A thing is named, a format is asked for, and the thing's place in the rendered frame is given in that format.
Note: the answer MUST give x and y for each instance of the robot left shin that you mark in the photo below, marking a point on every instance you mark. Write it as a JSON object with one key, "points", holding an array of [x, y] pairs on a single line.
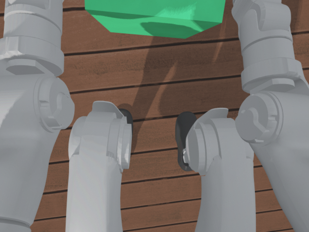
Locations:
{"points": [[77, 129]]}

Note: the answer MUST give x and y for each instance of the left robot upper arm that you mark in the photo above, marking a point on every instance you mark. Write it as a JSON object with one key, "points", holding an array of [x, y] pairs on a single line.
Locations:
{"points": [[33, 110]]}

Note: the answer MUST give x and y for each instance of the right robot upper arm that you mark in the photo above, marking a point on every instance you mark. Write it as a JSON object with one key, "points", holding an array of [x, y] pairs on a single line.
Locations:
{"points": [[276, 126]]}

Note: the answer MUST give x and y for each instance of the robot right forearm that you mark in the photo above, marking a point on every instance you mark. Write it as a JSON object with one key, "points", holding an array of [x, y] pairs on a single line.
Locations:
{"points": [[267, 48]]}

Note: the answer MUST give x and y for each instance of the robot left forearm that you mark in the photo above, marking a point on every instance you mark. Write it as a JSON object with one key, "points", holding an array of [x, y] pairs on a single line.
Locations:
{"points": [[31, 42]]}

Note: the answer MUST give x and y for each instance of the carton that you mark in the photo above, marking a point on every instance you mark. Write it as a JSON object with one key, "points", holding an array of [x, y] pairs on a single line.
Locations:
{"points": [[163, 18]]}

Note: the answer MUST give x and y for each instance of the left robot thigh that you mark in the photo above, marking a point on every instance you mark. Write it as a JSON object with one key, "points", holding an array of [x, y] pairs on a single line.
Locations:
{"points": [[95, 174]]}

